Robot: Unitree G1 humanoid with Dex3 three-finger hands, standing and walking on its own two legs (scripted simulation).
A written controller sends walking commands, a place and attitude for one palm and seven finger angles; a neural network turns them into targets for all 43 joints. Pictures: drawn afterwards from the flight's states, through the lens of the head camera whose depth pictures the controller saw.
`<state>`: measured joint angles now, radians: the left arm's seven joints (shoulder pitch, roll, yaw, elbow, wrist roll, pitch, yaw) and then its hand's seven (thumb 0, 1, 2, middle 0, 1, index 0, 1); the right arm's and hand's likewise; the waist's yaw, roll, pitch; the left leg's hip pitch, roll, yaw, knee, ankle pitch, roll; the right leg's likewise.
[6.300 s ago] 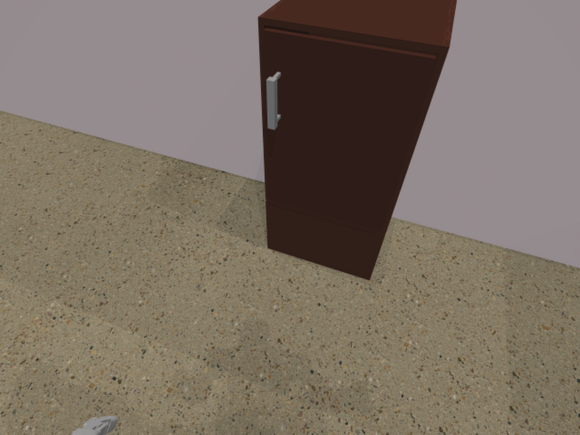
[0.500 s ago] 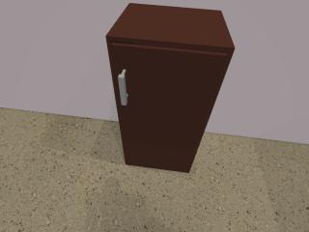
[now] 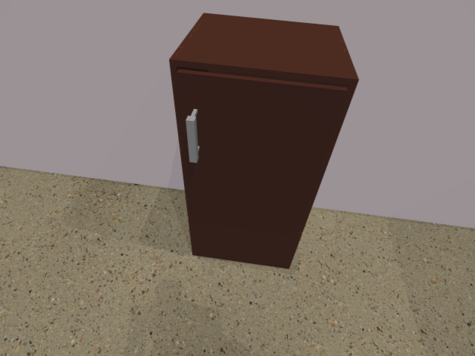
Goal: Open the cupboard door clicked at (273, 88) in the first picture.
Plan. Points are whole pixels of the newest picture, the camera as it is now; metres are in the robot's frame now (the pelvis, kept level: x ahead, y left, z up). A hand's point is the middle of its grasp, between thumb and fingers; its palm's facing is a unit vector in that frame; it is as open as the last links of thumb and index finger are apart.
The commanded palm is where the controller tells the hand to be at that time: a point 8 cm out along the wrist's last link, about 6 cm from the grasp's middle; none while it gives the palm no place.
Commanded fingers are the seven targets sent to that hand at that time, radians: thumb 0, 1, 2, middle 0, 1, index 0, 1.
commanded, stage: shuffle to correct the standing spot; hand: left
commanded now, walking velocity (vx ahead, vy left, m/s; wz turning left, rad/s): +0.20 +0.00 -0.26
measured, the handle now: (194, 136) +0.67 +0.17 -0.01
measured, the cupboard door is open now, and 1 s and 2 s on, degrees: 0 0 0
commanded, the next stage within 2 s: come to a stop and stand still in 0.46 s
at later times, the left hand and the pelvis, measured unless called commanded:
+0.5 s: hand out of the picture +0.12 +0.17 -0.17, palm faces -0.07 -0.97 -0.21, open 7.3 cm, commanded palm none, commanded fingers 0.00 0.90 0.90 -0.20 -0.30 -0.20 -0.30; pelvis +0.08 -0.01 +0.00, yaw -6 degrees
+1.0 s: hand out of the picture +0.17 +0.15 -0.19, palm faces -0.02 -0.99 -0.15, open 7.4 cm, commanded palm none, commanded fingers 0.00 0.90 0.90 -0.20 -0.30 -0.20 -0.30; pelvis +0.14 -0.01 -0.01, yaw -6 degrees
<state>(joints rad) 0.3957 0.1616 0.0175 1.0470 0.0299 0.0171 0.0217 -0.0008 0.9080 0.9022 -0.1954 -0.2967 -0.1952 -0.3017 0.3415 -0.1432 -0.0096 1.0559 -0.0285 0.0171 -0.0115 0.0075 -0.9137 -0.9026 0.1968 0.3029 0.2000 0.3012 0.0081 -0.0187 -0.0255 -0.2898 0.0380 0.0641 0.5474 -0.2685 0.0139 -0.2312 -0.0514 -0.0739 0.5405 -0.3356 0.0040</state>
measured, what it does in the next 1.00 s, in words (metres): walks ahead: right foot, then left foot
